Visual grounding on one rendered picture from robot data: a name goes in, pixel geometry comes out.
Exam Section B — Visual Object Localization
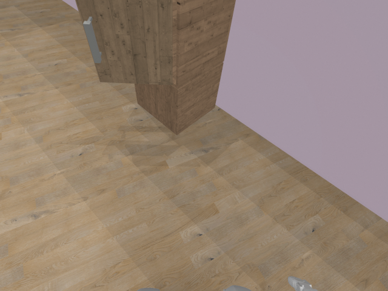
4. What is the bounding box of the robot right hand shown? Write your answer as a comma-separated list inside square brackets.
[288, 276, 317, 291]

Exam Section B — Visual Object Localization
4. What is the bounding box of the handle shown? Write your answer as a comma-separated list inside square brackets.
[83, 16, 102, 63]

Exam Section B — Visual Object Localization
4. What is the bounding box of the cupboard door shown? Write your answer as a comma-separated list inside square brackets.
[75, 0, 173, 85]

